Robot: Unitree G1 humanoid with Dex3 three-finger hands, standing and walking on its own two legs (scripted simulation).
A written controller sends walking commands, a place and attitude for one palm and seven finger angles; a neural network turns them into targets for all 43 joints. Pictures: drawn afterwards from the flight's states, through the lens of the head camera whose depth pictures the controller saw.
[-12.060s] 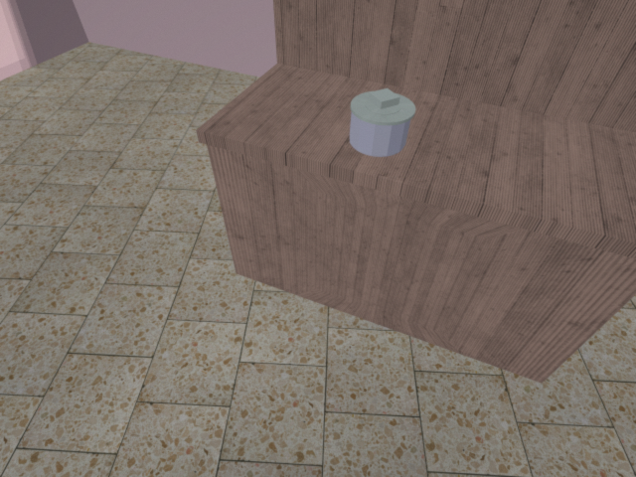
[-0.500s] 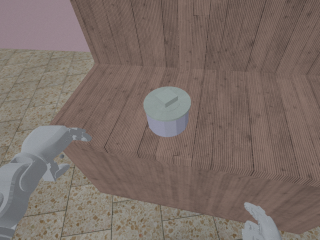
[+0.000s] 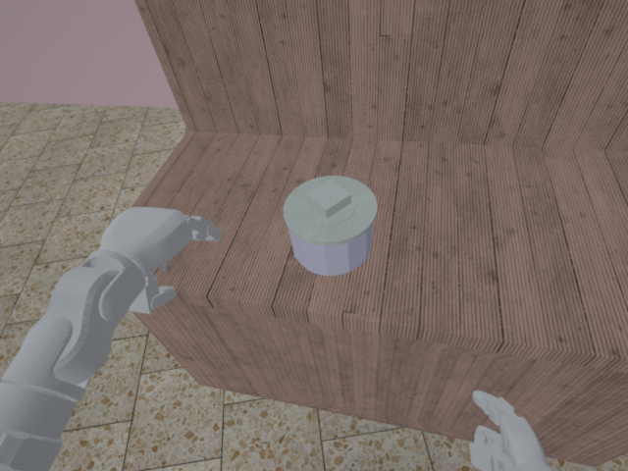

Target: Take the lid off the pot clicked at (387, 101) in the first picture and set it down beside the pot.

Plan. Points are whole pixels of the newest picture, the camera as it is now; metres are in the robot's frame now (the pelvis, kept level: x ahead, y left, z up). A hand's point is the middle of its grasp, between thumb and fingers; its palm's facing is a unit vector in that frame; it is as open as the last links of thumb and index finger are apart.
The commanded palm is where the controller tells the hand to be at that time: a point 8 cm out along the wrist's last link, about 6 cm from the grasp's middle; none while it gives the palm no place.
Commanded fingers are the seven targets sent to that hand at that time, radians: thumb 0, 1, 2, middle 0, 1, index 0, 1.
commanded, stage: move the open hand above the knob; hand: left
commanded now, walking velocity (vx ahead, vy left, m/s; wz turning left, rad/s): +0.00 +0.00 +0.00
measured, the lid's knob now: (328, 198) +0.53 +0.03 +0.03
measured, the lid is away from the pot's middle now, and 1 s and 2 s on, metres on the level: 0.00 0.00 0.00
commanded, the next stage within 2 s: none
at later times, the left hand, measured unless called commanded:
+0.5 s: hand (239, 244) +0.38 +0.13 +0.10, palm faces -0.28 +0.06 -0.96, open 10.4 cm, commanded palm +0.38 +0.14 +0.16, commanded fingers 0.00 -0.30 1.36 -0.80 -0.08 -0.80 -0.08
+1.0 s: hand (275, 207) +0.45 +0.09 +0.09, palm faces -0.29 +0.03 -0.96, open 10.4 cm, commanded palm +0.44 +0.08 +0.16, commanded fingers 0.00 -0.30 1.36 -0.80 -0.08 -0.80 -0.08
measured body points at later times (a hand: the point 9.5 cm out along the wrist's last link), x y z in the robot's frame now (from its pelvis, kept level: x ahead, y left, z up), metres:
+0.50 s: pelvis +0.01 -0.02 +0.00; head +0.04 -0.07 +0.44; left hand +0.38 +0.13 +0.15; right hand +0.19 -0.26 -0.12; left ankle -0.02 +0.08 -0.74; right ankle +0.03 -0.14 -0.74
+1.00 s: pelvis +0.01 -0.01 -0.01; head +0.04 -0.06 +0.44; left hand +0.46 +0.09 +0.15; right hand +0.14 -0.26 -0.14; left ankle -0.02 +0.08 -0.74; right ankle +0.03 -0.14 -0.74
